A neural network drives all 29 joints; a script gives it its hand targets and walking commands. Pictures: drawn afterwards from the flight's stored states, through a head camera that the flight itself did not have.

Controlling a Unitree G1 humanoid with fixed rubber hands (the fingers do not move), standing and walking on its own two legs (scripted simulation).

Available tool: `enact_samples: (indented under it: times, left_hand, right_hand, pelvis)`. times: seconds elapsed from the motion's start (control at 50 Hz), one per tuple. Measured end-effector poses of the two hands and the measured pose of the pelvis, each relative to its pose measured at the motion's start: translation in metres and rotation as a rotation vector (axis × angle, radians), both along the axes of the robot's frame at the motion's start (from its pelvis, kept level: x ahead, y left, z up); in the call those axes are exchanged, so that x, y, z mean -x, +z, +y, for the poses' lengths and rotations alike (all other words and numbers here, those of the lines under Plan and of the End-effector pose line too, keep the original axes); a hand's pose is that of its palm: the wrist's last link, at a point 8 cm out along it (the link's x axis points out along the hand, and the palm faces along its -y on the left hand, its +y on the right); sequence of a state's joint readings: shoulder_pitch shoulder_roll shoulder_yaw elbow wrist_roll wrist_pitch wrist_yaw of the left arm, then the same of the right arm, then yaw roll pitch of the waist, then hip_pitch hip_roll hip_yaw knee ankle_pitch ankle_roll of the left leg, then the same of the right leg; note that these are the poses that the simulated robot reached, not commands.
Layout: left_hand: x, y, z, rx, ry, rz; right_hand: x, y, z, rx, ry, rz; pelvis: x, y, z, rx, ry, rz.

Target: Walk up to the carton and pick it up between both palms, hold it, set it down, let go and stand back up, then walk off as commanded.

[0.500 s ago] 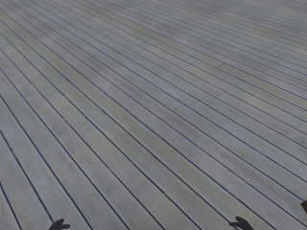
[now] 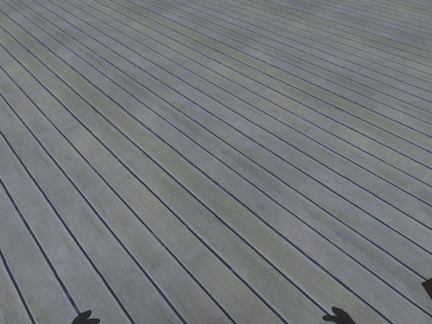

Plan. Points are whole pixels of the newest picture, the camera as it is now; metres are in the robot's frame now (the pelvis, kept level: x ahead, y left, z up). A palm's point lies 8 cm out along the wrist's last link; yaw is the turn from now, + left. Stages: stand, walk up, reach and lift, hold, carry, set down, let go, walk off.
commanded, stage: stand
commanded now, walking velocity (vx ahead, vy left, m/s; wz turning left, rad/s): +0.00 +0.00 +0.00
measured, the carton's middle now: out of the picture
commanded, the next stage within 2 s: walk up in 0.62 s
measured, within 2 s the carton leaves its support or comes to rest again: neither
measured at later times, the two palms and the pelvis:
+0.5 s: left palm out of the picture +0.09 +0.28 -0.11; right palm out of the picture +0.10 -0.25 -0.12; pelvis +0.00 +0.00 +0.00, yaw +0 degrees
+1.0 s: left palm out of the picture +0.10 +0.28 -0.10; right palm out of the picture +0.08 -0.29 -0.11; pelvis -0.02 -0.01 +0.00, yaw -9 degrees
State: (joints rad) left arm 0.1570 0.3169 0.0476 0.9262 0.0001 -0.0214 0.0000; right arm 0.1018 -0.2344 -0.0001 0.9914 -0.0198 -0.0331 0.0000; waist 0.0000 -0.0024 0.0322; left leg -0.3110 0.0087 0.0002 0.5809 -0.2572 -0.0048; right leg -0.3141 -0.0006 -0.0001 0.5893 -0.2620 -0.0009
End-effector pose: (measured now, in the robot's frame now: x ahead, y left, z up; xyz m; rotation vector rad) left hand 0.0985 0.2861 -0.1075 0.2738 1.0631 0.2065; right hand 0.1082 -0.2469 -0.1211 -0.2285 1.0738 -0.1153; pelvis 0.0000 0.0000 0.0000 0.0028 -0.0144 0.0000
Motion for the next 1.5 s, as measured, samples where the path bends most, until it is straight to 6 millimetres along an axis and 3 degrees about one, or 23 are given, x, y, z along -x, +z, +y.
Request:
enact_samples:
  times: [0.82, 0.94, 1.06, 1.12, 1.18, 1.3, 1.5]
  left_hand:
    - [0.005, 0.002, -0.001, 0.000, -0.002, 0.004]
    - [0.005, 0.003, -0.001, -0.010, -0.082, 0.084]
    - [-0.025, 0.016, -0.010, -0.076, -0.203, 0.100]
    - [-0.045, 0.022, -0.027, -0.127, -0.278, 0.082]
    - [-0.052, 0.023, -0.050, -0.141, -0.313, 0.063]
    - [-0.050, 0.022, -0.096, -0.091, -0.362, 0.061]
    - [-0.058, -0.002, -0.155, 0.020, -0.452, 0.022]
  right_hand:
    - [0.007, 0.001, -0.001, -0.001, -0.001, 0.008]
    - [0.014, 0.003, -0.021, 0.008, -0.080, -0.045]
    - [0.054, 0.005, -0.072, 0.040, -0.227, -0.113]
    - [0.083, -0.006, -0.106, 0.056, -0.298, -0.110]
    - [0.116, -0.017, -0.132, 0.073, -0.336, -0.054]
    - [0.163, -0.010, -0.153, 0.090, -0.383, 0.026]
    - [0.229, 0.009, -0.171, 0.175, -0.465, 0.092]
  pelvis:
    - [0.005, 0.002, -0.001, -0.001, 0.000, 0.003]
    - [0.012, -0.001, -0.004, -0.017, -0.085, -0.016]
    - [0.023, -0.007, -0.028, -0.041, -0.228, -0.024]
    - [0.032, -0.016, -0.047, -0.061, -0.300, -0.008]
    - [0.043, -0.021, -0.062, -0.042, -0.337, -0.031]
    - [0.055, -0.011, -0.082, -0.037, -0.374, -0.002]
    - [0.074, -0.012, -0.099, -0.003, -0.440, 0.010]
